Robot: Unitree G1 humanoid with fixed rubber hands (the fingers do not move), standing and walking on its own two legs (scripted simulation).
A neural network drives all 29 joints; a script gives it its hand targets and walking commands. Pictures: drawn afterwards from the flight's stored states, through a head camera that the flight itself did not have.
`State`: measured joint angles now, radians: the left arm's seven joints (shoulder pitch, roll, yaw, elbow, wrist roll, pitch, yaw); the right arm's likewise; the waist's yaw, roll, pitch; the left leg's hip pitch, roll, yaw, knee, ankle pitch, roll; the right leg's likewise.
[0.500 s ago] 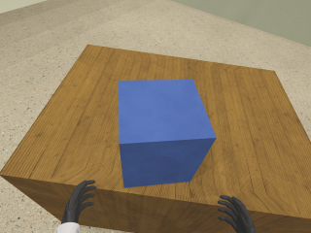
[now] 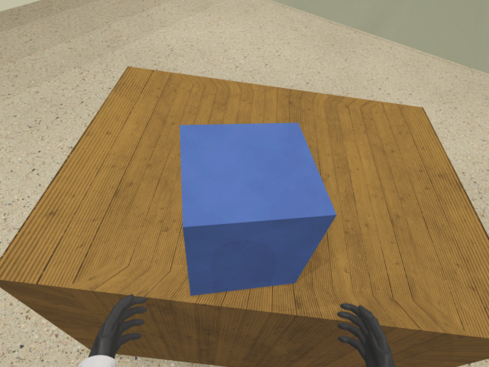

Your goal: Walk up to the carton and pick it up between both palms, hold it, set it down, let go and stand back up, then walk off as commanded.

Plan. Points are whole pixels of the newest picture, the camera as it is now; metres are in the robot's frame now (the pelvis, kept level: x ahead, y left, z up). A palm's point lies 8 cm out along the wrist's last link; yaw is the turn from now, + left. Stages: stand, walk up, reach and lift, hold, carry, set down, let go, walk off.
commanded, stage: set down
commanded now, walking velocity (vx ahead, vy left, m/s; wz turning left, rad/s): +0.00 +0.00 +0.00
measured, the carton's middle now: (242, 211) +0.40 +0.04 +0.01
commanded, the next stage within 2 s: let go in 0.22 s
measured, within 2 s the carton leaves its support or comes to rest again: neither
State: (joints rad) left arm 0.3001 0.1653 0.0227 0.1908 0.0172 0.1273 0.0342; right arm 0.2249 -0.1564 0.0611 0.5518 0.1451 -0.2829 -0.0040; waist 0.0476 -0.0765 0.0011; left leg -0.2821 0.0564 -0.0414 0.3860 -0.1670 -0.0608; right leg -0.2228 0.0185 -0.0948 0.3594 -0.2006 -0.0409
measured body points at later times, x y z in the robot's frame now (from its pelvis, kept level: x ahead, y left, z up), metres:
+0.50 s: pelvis +0.00 +0.00 +0.00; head +0.03 +0.04 +0.45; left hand +0.17 +0.23 -0.08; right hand +0.20 -0.20 -0.05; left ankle +0.02 +0.15 -0.74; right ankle -0.01 -0.09 -0.74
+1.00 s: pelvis +0.01 +0.02 -0.01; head -0.01 +0.05 +0.44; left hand +0.16 +0.28 -0.10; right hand +0.20 -0.20 -0.05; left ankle +0.02 +0.15 -0.74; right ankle -0.01 -0.09 -0.74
